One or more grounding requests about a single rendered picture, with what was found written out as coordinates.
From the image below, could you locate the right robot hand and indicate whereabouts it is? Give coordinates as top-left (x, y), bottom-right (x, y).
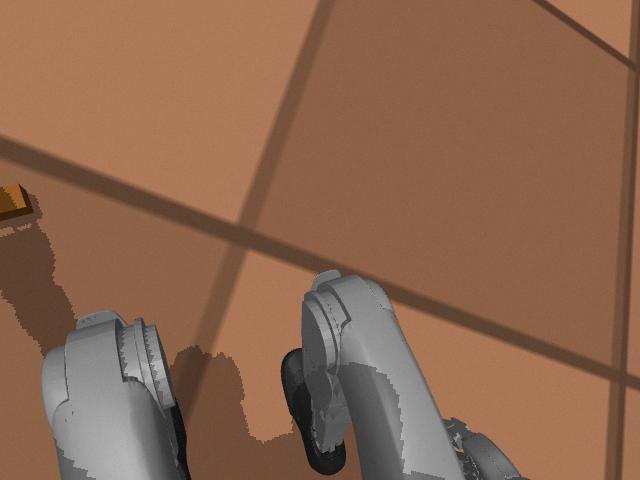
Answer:
top-left (443, 417), bottom-right (522, 480)

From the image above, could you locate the left robot foot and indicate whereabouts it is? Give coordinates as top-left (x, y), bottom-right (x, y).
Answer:
top-left (170, 398), bottom-right (191, 480)

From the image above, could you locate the small box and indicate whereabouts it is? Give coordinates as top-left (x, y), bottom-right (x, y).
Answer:
top-left (0, 184), bottom-right (34, 221)

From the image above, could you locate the right robot foot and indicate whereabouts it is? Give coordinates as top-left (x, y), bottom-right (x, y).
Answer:
top-left (281, 348), bottom-right (346, 476)

